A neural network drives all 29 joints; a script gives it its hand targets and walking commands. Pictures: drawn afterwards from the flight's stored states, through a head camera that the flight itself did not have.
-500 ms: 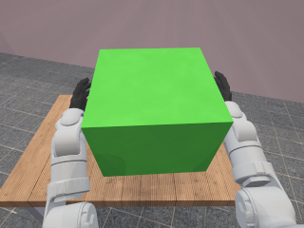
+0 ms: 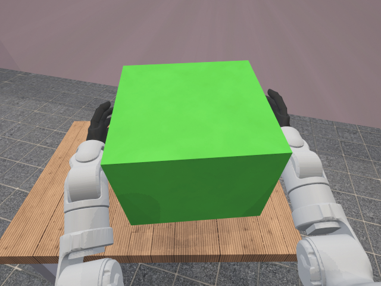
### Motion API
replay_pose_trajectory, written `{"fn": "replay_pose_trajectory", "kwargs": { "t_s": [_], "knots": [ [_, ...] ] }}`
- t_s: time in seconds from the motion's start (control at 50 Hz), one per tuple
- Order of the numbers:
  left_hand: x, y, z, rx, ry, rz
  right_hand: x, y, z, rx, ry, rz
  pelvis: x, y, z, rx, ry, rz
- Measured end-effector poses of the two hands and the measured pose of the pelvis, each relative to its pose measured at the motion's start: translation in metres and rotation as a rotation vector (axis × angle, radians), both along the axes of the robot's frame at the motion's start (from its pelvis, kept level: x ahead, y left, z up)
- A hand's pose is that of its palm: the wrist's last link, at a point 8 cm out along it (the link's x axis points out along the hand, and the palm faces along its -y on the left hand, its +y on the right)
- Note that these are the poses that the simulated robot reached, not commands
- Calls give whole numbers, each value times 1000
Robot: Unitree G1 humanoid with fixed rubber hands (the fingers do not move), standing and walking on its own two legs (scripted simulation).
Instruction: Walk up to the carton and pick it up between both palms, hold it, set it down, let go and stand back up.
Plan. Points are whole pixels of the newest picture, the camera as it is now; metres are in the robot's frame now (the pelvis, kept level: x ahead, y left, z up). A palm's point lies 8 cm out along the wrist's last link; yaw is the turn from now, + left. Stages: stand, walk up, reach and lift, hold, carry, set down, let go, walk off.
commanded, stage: hold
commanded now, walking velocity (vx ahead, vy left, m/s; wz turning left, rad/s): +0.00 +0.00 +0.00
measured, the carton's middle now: (191, 140) +0.37 -0.01 +0.16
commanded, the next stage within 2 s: none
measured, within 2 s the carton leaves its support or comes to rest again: neither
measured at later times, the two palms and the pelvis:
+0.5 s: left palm (103, 136) +0.36 +0.17 +0.19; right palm (282, 129) +0.36 -0.19 +0.19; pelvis -0.01 +0.00 +0.00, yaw -1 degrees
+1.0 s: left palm (98, 140) +0.36 +0.18 +0.18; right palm (277, 129) +0.36 -0.18 +0.19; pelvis +0.00 +0.01 +0.00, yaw +0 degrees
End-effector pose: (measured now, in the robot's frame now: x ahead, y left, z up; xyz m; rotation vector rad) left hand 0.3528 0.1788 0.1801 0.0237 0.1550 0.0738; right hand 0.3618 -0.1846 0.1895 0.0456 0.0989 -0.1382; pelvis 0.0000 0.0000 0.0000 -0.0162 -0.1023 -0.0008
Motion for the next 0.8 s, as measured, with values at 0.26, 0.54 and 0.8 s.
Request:
{"fn": "replay_pose_trajectory", "kwargs": {
  "t_s": [0.26,0.54,0.8],
  "knots": [
    [-4,6,5,-5,-9,-10,-7,6,4,4,-8,-7,-5,6,0,3,-3,-1],
    [7,-9,7,7,14,-22,-2,-9,1,7,12,-19,-12,2,0,8,24,-13],
    [2,4,6,-3,-10,-8,1,4,6,-13,-11,-3,3,3,0,1,-5,4]
  ]
}}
